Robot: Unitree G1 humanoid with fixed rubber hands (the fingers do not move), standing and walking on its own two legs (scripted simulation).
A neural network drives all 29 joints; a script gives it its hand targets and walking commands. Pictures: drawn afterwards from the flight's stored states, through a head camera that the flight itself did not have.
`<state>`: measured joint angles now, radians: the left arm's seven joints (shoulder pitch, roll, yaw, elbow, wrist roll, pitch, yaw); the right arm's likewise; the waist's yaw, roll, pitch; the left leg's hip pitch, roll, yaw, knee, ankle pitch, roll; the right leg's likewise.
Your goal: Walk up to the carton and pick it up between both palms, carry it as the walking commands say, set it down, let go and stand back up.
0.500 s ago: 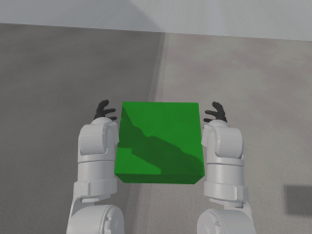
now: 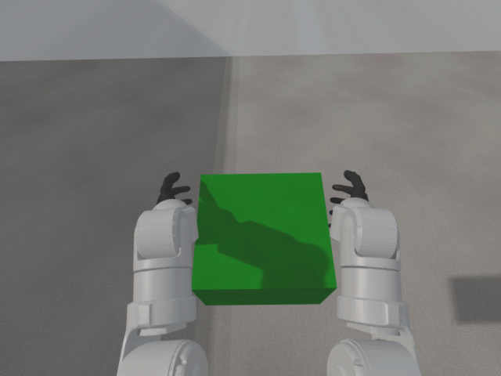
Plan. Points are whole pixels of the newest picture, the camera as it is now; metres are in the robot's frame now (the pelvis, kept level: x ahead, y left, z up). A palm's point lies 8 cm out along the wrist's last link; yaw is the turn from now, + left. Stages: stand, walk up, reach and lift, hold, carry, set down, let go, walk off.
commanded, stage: carry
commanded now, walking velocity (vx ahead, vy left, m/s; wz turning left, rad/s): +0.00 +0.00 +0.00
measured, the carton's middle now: (261, 240) +0.36 -0.01 +0.03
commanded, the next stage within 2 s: hold in 0.64 s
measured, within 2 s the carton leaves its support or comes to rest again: neither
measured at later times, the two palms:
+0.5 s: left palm (170, 212) +0.35 +0.13 +0.13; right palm (350, 210) +0.35 -0.15 +0.13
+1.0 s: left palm (163, 255) +0.31 +0.15 +0.06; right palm (344, 258) +0.30 -0.14 +0.06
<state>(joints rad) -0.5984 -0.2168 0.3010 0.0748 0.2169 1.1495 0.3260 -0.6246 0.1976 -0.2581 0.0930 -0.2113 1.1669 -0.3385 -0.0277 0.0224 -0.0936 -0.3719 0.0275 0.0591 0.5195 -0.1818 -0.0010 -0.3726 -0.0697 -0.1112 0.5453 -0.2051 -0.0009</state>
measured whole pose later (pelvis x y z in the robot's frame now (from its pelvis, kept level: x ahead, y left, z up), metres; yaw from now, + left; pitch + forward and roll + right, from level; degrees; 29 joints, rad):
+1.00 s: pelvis +0.02 +0.01 +0.01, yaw -3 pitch -7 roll +0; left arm -0.33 -0.17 0.28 0.38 0.31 0.72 0.07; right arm -0.35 0.18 -0.27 0.42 -0.30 0.72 -0.06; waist 0.02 0.01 -0.04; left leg -0.10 0.00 -0.06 0.40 -0.18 -0.02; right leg -0.10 0.00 0.02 0.40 -0.17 0.00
